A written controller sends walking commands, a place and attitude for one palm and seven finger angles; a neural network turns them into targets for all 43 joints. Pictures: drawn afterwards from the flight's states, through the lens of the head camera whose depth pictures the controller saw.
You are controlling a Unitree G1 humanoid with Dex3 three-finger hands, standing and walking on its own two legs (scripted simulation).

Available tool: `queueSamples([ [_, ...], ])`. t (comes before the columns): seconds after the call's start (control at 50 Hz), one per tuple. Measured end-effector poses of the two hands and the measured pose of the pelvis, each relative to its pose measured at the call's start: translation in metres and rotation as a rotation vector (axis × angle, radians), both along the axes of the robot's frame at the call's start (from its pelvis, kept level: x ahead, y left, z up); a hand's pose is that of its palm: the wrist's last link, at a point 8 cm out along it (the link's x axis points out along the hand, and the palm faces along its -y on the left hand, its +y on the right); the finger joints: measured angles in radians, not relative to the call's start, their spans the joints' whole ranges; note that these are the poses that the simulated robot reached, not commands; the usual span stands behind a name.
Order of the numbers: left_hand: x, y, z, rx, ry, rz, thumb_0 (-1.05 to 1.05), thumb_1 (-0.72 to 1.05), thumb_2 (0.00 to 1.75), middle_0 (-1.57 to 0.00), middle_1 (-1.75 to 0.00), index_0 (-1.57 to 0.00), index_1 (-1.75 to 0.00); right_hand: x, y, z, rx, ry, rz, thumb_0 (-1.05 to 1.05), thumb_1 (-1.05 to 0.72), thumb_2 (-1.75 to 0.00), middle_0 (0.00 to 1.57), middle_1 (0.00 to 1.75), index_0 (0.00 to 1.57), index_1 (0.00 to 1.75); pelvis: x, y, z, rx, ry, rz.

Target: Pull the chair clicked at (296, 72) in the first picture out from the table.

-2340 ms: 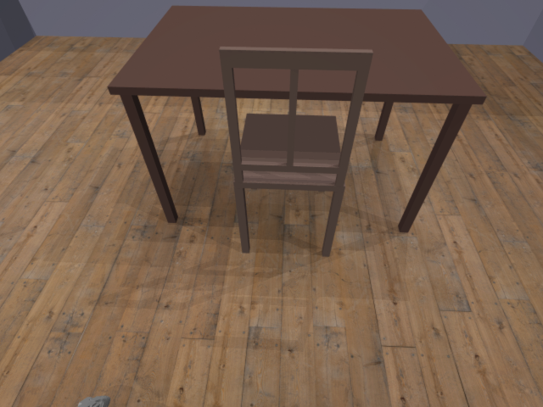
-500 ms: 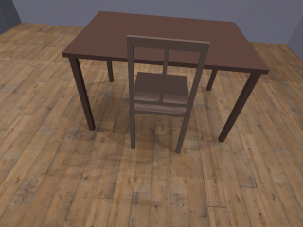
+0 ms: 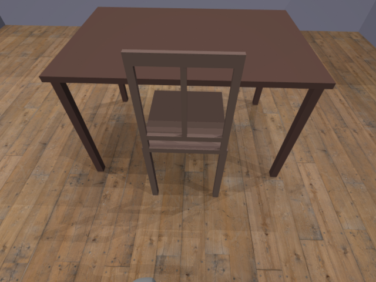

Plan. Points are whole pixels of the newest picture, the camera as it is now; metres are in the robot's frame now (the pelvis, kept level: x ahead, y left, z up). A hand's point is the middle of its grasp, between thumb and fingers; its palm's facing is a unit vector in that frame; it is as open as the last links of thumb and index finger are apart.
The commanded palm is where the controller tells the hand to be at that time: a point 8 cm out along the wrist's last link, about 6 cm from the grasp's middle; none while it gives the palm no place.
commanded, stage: take the last steps up to it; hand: left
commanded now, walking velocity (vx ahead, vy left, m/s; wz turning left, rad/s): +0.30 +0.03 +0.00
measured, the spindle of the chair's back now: (184, 105) +0.72 +0.04 -0.07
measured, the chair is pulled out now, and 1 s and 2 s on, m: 0.00 0.00 0.00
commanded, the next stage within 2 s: come to a stop and stand still in 0.54 s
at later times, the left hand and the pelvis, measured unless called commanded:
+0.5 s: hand out of the picture +0.14 +0.22 -0.17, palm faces +0.09 -0.99 -0.15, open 7.4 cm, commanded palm none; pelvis +0.16 +0.04 +0.01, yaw -1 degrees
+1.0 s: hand (121, 227) +0.29 +0.20 -0.16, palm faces +0.07 -0.97 -0.22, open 7.3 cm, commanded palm none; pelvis +0.21 +0.02 +0.00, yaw +1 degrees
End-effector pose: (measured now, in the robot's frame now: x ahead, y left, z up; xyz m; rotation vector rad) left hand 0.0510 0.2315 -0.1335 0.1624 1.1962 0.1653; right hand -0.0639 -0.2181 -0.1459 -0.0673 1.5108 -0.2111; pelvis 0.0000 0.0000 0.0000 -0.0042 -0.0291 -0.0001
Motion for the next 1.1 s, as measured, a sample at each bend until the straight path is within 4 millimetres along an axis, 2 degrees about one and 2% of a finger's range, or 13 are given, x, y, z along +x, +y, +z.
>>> queueSamples([
  [0.08, -0.008, -0.006, 0.000, -0.025, 0.066, 0.026, 0.00, 0.93, 0.90, -0.20, -0.30, -0.20, -0.29, 0.093, -0.011, 0.011, -0.031, -0.189, 0.046, 0.01, -0.91, -0.90, 0.19, 0.30, 0.20, 0.30, 0.024, 0.000, 0.007, -0.009, 0.010, 0.001],
  [0.18, -0.021, -0.008, -0.007, -0.076, 0.152, 0.079, 0.00, 0.92, 0.90, -0.20, -0.30, -0.20, -0.29, 0.192, -0.002, 0.025, -0.039, -0.340, 0.129, 0.00, -0.91, -0.90, 0.19, 0.30, 0.20, 0.29, 0.057, 0.009, 0.008, -0.022, 0.016, 0.001],
  [0.26, -0.028, -0.001, -0.016, -0.108, 0.232, 0.138, 0.00, 0.91, 0.90, -0.20, -0.30, -0.20, -0.29, 0.255, 0.017, 0.031, -0.047, -0.404, 0.196, 0.00, -0.91, -0.90, 0.19, 0.30, 0.20, 0.30, 0.089, 0.023, 0.003, -0.032, 0.012, 0.008],
  [0.32, -0.025, 0.009, -0.026, -0.122, 0.302, 0.147, 0.00, 0.91, 0.90, -0.20, -0.30, -0.20, -0.29, 0.284, 0.032, 0.027, -0.060, -0.442, 0.212, 0.00, -0.91, -0.90, 0.19, 0.30, 0.20, 0.30, 0.111, 0.035, -0.006, -0.021, 0.004, 0.001],
  [0.36, -0.012, 0.016, -0.025, -0.118, 0.324, 0.131, 0.00, 0.91, 0.90, -0.20, -0.30, -0.20, -0.29, 0.288, 0.040, 0.027, -0.058, -0.435, 0.197, 0.00, -0.91, -0.90, 0.19, 0.30, 0.20, 0.30, 0.122, 0.039, -0.004, -0.008, -0.001, -0.006],
  [0.4, 0.009, 0.023, -0.021, -0.109, 0.311, 0.117, 0.00, 0.91, 0.90, -0.20, -0.30, -0.20, -0.29, 0.284, 0.044, 0.027, -0.058, -0.405, 0.160, 0.00, -0.92, -0.90, 0.19, 0.30, 0.20, 0.30, 0.133, 0.041, 0.000, 0.000, 0.000, -0.008],
  [0.52, 0.093, 0.035, -0.009, -0.076, 0.187, 0.080, 0.00, 0.91, 0.90, -0.20, -0.30, -0.20, -0.29, 0.266, 0.029, 0.029, -0.092, -0.285, 0.108, -0.03, -0.96, -0.90, 0.20, 0.30, 0.20, 0.30, 0.163, 0.044, 0.011, 0.016, 0.012, -0.011],
  [0.66, 0.183, 0.031, 0.003, -0.013, 0.072, 0.017, 0.01, 0.93, 0.90, -0.20, -0.30, -0.20, -0.29, 0.237, 0.024, 0.011, -0.025, -0.109, 0.050, -0.01, -0.93, -0.90, 0.20, 0.30, 0.20, 0.30, 0.198, 0.028, 0.008, 0.029, 0.010, -0.009],
  [0.74, 0.219, 0.018, 0.000, 0.026, 0.022, -0.012, 0.00, 0.92, 0.90, -0.20, -0.30, -0.20, -0.29, 0.233, 0.019, -0.009, 0.017, -0.036, 0.016, 0.00, -0.92, -0.90, 0.20, 0.30, 0.20, 0.30, 0.220, 0.013, -0.004, 0.035, 0.009, -0.015],
  [0.82, 0.235, 0.004, 0.004, 0.023, 0.016, -0.014, 0.00, 0.93, 0.90, -0.20, -0.30, -0.20, -0.29, 0.246, 0.017, -0.011, 0.026, -0.020, 0.003, 0.00, -0.91, -0.90, 0.19, 0.30, 0.20, 0.30, 0.228, 0.009, -0.001, 0.013, 0.008, 0.003],
  [0.92, 0.239, 0.006, 0.007, 0.024, 0.006, 0.011, 0.00, 0.93, 0.90, -0.20, -0.30, -0.20, -0.29, 0.275, 0.018, -0.006, 0.019, -0.069, 0.027, 0.01, -0.91, -0.90, 0.19, 0.30, 0.20, 0.30, 0.223, 0.010, 0.003, 0.016, 0.009, 0.009],
  [1.02, 0.224, 0.022, 0.002, 0.008, 0.009, 0.033, 0.00, 0.92, 0.90, -0.20, -0.30, -0.21, -0.29, 0.299, 0.017, 0.003, -0.031, -0.142, 0.067, 0.01, -0.93, -0.90, 0.20, 0.30, 0.20, 0.30, 0.211, 0.024, 0.003, 0.012, 0.007, 0.009],
  [1.1, 0.205, 0.043, -0.013, 0.000, 0.028, 0.012, 0.00, 0.91, 0.90, -0.20, -0.30, -0.21, -0.29, 0.308, 0.020, 0.008, -0.080, -0.226, 0.100, 0.01, -0.93, -0.90, 0.19, 0.30, 0.20, 0.30, 0.198, 0.043, -0.006, -0.007, 0.000, 0.010],
])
